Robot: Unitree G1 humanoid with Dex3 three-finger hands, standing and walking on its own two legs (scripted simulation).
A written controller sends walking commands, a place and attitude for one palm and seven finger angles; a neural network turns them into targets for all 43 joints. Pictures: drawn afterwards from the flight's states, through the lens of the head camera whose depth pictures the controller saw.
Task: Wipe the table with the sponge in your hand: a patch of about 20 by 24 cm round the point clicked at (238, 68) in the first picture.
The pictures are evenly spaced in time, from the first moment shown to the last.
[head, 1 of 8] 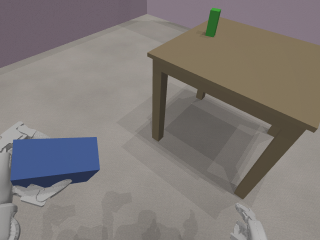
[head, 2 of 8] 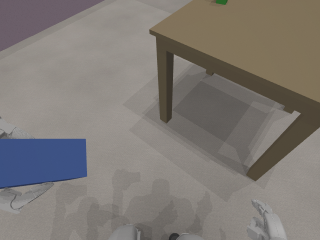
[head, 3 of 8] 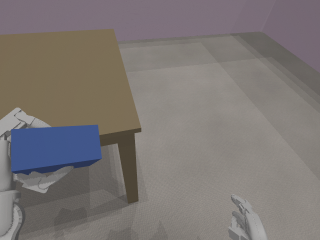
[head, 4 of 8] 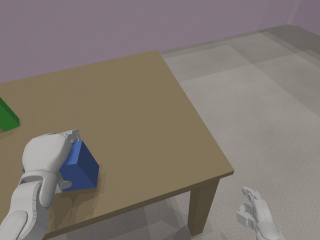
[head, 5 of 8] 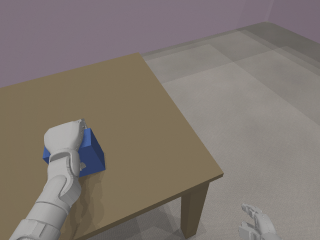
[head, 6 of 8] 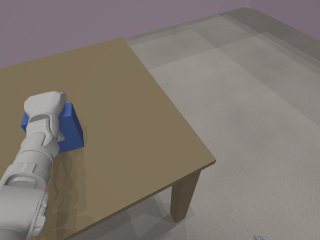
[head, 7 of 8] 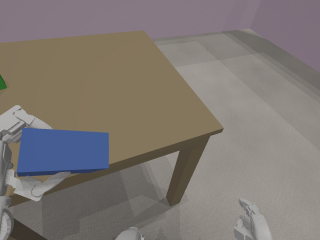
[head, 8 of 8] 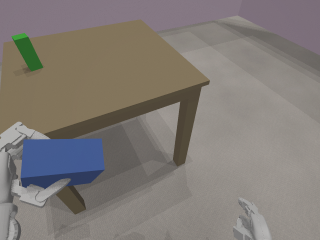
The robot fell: no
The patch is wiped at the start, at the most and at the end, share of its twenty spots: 0.00 1.00 1.00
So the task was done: yes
